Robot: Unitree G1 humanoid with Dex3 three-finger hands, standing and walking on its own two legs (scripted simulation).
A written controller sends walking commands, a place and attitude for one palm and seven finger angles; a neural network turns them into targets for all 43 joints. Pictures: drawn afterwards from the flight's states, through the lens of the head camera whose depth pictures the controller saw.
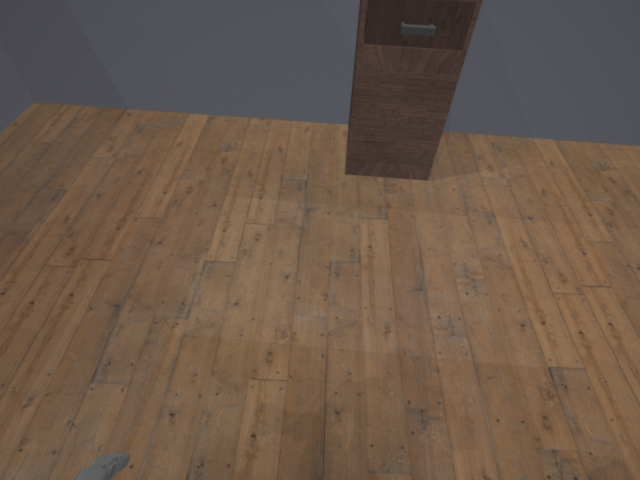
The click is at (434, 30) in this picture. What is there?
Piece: drawer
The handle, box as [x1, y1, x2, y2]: [400, 22, 435, 35]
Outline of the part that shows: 401,22 400,33 434,35 435,26 433,26 432,24 414,25 404,24 403,22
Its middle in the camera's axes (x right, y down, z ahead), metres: +0.34 -0.76 +1.38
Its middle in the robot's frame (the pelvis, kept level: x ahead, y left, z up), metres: +1.56 -0.28 -0.05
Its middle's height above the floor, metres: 0.72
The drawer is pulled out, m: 0.00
